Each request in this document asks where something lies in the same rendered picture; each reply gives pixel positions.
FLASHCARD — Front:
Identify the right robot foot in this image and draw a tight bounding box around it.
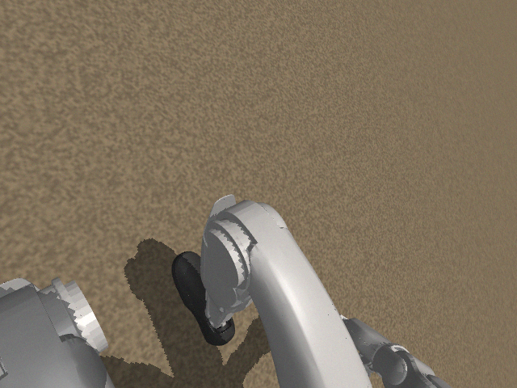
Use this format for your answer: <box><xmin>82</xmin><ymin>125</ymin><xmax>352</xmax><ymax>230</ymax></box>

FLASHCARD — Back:
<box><xmin>171</xmin><ymin>251</ymin><xmax>235</xmax><ymax>346</ymax></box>

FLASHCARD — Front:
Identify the right robot arm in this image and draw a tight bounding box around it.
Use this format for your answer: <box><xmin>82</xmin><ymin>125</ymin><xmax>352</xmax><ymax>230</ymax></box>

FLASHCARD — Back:
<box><xmin>372</xmin><ymin>343</ymin><xmax>452</xmax><ymax>388</ymax></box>

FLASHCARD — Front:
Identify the right robot hand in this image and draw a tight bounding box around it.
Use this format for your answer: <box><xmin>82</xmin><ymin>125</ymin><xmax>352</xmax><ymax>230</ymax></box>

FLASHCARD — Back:
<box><xmin>340</xmin><ymin>314</ymin><xmax>392</xmax><ymax>377</ymax></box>

